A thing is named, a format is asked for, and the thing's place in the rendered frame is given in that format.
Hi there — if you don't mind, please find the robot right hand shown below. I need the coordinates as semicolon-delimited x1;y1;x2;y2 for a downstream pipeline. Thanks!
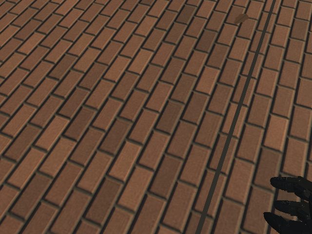
263;175;312;234

